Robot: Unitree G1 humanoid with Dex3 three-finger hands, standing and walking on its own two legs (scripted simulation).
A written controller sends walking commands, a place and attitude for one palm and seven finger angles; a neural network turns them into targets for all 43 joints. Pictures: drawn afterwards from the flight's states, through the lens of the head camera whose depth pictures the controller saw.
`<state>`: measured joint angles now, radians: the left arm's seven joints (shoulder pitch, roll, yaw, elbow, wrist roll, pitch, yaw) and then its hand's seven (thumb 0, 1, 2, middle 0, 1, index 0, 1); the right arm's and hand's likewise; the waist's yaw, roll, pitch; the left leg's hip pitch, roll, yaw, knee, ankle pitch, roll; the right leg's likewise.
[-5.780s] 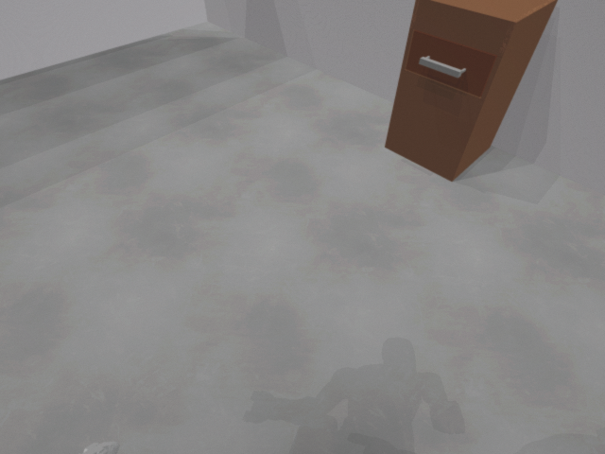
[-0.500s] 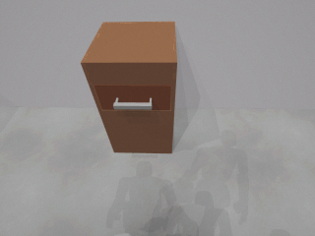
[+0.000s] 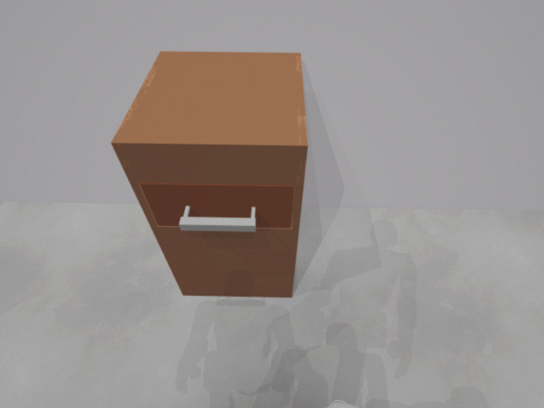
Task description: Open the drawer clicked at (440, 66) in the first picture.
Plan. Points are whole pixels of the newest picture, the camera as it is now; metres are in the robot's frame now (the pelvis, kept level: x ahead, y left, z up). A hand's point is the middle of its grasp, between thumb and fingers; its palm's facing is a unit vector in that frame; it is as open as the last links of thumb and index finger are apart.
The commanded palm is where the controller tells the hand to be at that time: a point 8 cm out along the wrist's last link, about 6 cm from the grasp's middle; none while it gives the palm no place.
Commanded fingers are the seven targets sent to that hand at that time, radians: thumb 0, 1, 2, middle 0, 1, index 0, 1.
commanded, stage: come to a stop and stand still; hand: left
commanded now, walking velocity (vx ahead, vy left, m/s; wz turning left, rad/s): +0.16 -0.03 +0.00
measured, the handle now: (219, 217) +0.60 +0.18 -0.21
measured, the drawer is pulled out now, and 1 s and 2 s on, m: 0.00 0.00 0.00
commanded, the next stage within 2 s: look again from close up in 1.66 s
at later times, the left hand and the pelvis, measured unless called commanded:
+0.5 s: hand out of the picture +0.14 +0.17 -0.16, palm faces +0.08 -0.96 -0.26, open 7.3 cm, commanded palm none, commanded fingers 0.00 0.90 0.90 -0.20 -0.30 -0.20 -0.30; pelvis +0.09 -0.03 +0.00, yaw +2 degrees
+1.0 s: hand out of the picture +0.09 +0.18 -0.17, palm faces +0.02 -0.97 -0.24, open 7.4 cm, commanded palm none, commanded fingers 0.00 0.90 0.90 -0.20 -0.30 -0.20 -0.30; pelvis +0.08 +0.00 +0.00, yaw +0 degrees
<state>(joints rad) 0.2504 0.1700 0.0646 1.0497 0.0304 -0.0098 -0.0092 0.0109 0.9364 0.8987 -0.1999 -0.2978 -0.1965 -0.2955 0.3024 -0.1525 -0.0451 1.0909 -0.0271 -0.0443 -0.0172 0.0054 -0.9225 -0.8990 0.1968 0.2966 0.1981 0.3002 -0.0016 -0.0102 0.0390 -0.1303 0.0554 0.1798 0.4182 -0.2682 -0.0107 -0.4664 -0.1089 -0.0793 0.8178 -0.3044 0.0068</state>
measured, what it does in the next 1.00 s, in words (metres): steps on the spot: right foot, then left foot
